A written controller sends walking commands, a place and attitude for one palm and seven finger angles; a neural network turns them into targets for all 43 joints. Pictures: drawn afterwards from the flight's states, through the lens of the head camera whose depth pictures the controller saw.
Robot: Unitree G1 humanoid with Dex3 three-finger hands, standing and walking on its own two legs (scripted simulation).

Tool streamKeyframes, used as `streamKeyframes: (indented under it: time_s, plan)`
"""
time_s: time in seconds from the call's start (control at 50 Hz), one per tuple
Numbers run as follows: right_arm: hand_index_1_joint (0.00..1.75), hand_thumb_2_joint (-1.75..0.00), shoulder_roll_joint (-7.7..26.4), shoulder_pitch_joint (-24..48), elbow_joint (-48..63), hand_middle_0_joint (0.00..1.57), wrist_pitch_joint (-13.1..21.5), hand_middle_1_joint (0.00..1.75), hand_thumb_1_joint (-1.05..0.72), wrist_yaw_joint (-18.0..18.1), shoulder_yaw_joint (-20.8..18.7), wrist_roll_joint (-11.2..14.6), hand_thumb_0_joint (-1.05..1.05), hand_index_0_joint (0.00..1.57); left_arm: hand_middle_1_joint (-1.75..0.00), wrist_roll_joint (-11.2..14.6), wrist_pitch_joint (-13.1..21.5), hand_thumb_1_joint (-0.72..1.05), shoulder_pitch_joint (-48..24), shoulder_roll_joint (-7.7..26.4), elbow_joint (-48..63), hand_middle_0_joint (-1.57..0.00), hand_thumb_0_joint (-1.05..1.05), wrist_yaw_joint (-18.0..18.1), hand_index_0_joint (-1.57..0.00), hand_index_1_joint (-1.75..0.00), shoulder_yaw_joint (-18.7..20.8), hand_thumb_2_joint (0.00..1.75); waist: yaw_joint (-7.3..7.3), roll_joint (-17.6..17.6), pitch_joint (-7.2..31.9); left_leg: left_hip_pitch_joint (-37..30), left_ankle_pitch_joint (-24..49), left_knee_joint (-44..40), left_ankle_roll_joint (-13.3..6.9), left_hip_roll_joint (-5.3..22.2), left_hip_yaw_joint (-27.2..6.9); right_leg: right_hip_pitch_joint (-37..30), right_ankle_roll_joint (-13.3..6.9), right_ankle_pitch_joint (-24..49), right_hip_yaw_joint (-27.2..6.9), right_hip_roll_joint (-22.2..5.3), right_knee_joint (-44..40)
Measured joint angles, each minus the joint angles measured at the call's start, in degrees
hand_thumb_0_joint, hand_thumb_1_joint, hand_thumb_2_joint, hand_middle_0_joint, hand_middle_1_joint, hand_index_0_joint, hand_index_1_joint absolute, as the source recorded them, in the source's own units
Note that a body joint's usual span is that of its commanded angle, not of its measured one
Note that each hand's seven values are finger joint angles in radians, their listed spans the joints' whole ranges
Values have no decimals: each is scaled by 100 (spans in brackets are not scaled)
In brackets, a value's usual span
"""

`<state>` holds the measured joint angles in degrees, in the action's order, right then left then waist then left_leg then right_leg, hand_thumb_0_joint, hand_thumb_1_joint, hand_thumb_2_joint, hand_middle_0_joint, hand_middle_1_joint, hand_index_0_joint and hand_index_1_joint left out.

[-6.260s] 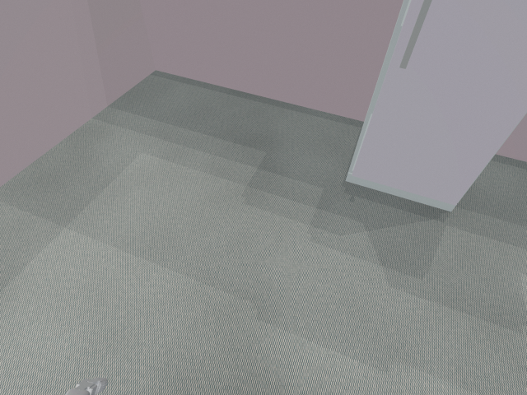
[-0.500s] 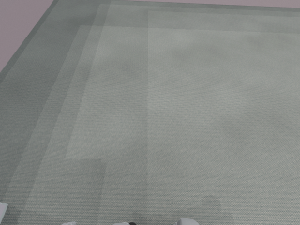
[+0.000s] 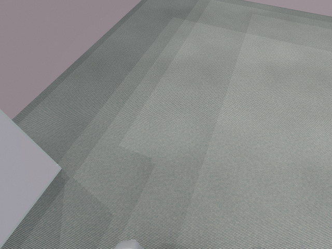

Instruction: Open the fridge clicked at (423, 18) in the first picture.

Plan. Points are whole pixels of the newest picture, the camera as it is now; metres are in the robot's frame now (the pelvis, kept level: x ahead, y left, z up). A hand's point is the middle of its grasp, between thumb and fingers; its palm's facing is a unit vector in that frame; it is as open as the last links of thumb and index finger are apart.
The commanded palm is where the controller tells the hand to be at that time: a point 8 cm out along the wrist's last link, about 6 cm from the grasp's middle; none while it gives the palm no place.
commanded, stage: turn to face it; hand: left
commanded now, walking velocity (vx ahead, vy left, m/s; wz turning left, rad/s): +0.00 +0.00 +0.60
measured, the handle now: out of the picture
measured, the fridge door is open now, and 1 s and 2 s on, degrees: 0 0 0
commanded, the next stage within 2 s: take the last steps up to it in 1.84 s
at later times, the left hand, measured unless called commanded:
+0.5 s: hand out of the picture +0.10 +0.22 -0.14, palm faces +0.27 -0.92 -0.29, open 7.3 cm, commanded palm none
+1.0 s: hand out of the picture -0.10 +0.23 -0.19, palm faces +0.60 -0.77 -0.24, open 7.3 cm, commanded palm none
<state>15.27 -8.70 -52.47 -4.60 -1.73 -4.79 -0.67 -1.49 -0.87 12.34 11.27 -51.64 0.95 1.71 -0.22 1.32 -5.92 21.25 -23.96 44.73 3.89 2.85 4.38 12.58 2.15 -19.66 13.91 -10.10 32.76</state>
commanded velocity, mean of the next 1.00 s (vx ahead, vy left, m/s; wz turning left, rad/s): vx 0.00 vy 0.00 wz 0.60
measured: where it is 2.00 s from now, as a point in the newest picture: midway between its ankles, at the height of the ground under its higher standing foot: outside the picture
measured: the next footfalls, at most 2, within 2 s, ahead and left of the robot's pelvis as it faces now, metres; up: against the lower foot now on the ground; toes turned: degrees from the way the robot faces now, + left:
left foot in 0.04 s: +0.03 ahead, +0.13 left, +0.00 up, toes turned +8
right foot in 0.46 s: +0.11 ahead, -0.11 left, +0.00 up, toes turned +13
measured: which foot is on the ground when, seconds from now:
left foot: up 0.00-0.02, down 0.04-0.46, up 0.48-0.88, down 0.90-1.00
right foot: down 0.00-0.06, up 0.08-0.44, down 0.46-0.90, up 0.92-1.00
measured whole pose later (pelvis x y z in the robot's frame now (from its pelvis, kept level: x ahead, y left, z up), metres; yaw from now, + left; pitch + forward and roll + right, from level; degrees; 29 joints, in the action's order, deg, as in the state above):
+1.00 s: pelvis +0.00 +0.03 -0.01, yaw +36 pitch +0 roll -1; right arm 13.2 -8.6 -51.4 -1.5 -1.3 -3.1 -0.6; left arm -0.8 -4.5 13.4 16.4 -53.6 1.2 3.9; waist -0.8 3.9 -5.9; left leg 17.9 -20.2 37.6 -3.2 0.7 4.2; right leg 23.6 4.8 -31.1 6.9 -9.4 58.2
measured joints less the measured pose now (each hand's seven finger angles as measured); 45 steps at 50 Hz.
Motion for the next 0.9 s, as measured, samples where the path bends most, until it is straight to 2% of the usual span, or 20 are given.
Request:
streamKeyframes:
  time_s: [0.04,0.06,0.08,0.12,0.18,0.26,0.38,0.42,0.46,0.48,0.5,0.52,0.58,0.64,0.7,0.76,0.86,0.9]
  plan:
    - [30,-90,-3,76,90,20,81,29,-91,-11,43,3,1,19,-30,30,-34,90,88,96,-30,-20,0,-14,-21,-30,39,90,-30,50,2,-383,547,-838,-78,-44,103,118,108,-183,123,-117,330]
    - [30,-90,-24,125,126,20,146,29,-91,-11,51,-7,1,19,-30,57,-68,90,115,170,-57,-20,0,-23,-21,-30,74,90,-38,122,-3,-442,584,-1004,-303,-116,119,283,151,-281,62,-212,675]
    - [30,-90,-73,183,153,20,206,29,-91,-2,67,1,1,19,-30,76,-131,91,99,258,-102,-20,0,-19,-21,-30,110,90,-54,210,-40,-384,503,-898,-437,-176,103,513,215,-675,-194,-214,1199]
    - [30,-90,-154,229,203,20,300,29,-91,21,123,7,1,19,-30,75,-270,91,68,395,-169,-20,0,10,-21,-30,174,90,-83,251,-69,-369,387,-816,-533,-176,23,965,270,-1172,-652,-2,2267]
    - [30,-90,-227,158,238,20,347,30,-90,104,172,-6,1,20,-30,86,-329,91,-40,495,-212,-20,0,3,-20,-30,241,90,-37,169,-23,-475,526,-1083,-505,-170,-204,1402,331,-974,-956,246,3076]
    - [30,-90,-246,49,183,20,315,30,-90,136,199,-17,1,20,-30,104,-266,91,-223,504,-61,-20,0,-37,-20,-30,249,90,-4,49,20,-635,739,-1429,-518,-242,-471,1561,393,-604,-1190,393,2905]
    - [30,-90,-234,-139,112,20,238,30,-90,117,170,-46,1,20,-30,133,-208,91,-522,372,167,-20,0,-27,-20,-30,184,90,133,-103,88,-675,795,-1475,-442,-396,-848,1239,384,-537,-1322,606,1720]
    - [30,-90,-207,-196,94,20,200,30,-90,113,142,-49,1,20,-30,151,-162,91,-581,302,237,-20,0,-26,-20,-30,145,90,188,-177,114,-624,749,-1362,-382,-444,-982,984,349,-404,-1299,712,1140]
    - [30,-90,-169,-271,81,20,166,30,-90,109,105,-29,1,20,-30,158,-74,91,-577,247,322,-20,0,-32,-20,-30,97,90,209,-232,169,-512,640,-1131,-299,-519,-1106,590,314,136,-1232,782,271]
    - [30,-90,-120,-286,66,20,153,30,-90,106,72,-5,1,20,-30,131,-6,91,-581,186,337,-20,0,-21,-20,-30,75,90,222,-328,164,-393,551,-859,-284,-510,-1152,508,68,339,-1143,819,117]
    - [30,-90,-75,-292,45,20,125,30,-90,114,34,6,1,20,-30,107,37,91,-578,124,351,-20,0,-11,-20,-30,32,90,248,-409,148,-208,132,-368,-246,-526,-1139,498,-107,337,-1038,804,183]
    - [30,-90,-38,-310,33,20,92,30,-90,118,1,4,1,20,-30,93,55,91,-558,73,369,-20,0,-9,-20,-30,-19,90,271,-444,144,11,-233,252,-224,-569,-1069,467,-211,278,-939,741,229]
    - [30,-90,44,-345,-47,20,10,30,-90,65,-63,-25,1,20,-30,83,43,91,-415,-53,378,-20,0,15,-21,-30,-71,90,251,-445,168,508,-266,1781,-156,-526,-756,250,-269,252,-734,563,34]
    - [30,-90,79,-352,-84,20,-23,30,-90,4,-77,-36,1,19,-30,74,13,91,-272,-101,320,-20,0,28,-21,-30,-91,90,252,-398,163,710,107,2372,-53,-319,-559,61,-246,357,-540,445,-220]
    - [30,-90,71,-346,-119,20,-59,29,-91,-25,-68,-29,1,19,-30,57,1,91,-155,-102,247,-20,0,33,-21,-30,-95,90,236,-317,127,669,209,2186,30,-141,-460,-56,-226,393,-322,337,-351]
    - [30,-90,46,-285,-158,20,-92,29,-91,-33,-41,-18,1,19,-30,36,-6,91,-46,-63,178,-20,0,30,-21,-30,-82,90,170,-223,72,490,80,1598,66,-29,-343,-97,-180,377,-115,228,-362]
    - [30,-90,-30,-96,-97,20,-21,29,-91,-31,41,21,1,19,-30,3,-54,91,102,127,46,-20,0,11,-21,-30,6,90,20,-10,-24,-6,-52,215,-12,2,-12,7,-13,211,192,-13,-52]
    - [30,-90,-37,-70,-3,20,72,29,-91,-37,74,21,1,19,-30,30,-96,91,182,233,-2,-20,0,1,-21,-30,62,90,-5,55,3,-342,446,-639,-83,-38,91,131,107,30,313,-143,294]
